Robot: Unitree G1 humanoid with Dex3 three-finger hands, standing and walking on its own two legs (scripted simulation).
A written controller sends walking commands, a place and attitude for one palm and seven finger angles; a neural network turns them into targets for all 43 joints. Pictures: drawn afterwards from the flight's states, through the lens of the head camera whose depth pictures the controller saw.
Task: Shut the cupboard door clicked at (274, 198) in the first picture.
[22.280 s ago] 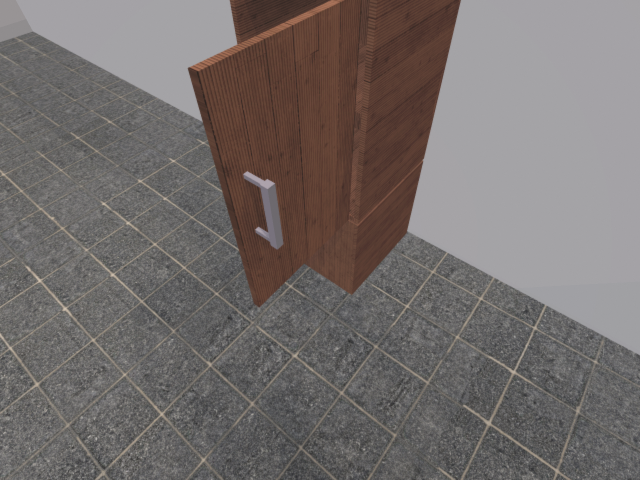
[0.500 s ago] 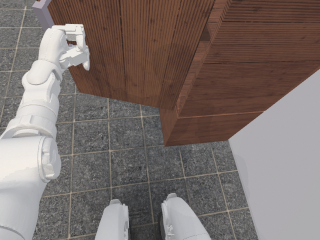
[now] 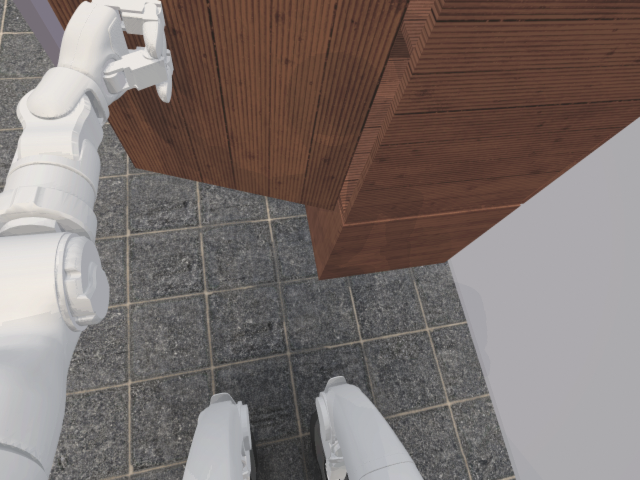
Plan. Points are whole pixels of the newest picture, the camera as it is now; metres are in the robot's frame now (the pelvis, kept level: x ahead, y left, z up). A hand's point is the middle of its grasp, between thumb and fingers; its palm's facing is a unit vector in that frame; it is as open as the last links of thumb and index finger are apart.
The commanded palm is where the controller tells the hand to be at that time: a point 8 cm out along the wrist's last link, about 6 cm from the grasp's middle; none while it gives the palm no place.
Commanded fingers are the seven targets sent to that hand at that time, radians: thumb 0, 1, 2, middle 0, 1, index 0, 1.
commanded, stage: push the door shut along its arc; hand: left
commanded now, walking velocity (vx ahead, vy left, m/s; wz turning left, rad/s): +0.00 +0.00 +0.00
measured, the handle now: (69, 37) +0.61 +0.20 +0.09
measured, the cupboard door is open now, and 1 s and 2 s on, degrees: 70 59 59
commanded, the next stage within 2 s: pull the fist back off the door in 0.26 s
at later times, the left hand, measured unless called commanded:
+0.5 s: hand (188, 38) +0.60 +0.08 +0.10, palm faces -0.05 -0.99 +0.12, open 3.2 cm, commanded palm +0.59 +0.08 +0.10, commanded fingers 0.00 0.90 0.90 -1.30 -1.50 -1.30 -1.50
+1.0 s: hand (197, 68) +0.55 +0.07 +0.10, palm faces +0.07 -1.00 -0.04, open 3.1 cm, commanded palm +0.51 +0.10 +0.10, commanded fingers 0.00 0.90 0.90 -1.30 -1.50 -1.30 -1.50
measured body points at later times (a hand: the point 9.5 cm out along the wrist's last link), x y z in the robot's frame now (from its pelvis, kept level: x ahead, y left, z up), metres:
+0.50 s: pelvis -0.02 +0.00 -0.02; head +0.17 +0.03 +0.39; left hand +0.59 +0.13 +0.10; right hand -0.04 -0.26 -0.11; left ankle +0.03 +0.10 -0.62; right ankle +0.03 -0.11 -0.62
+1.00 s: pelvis +0.02 -0.01 +0.03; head +0.15 -0.01 +0.45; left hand +0.55 +0.12 +0.10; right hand -0.04 -0.26 -0.08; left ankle +0.03 +0.10 -0.62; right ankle +0.03 -0.11 -0.62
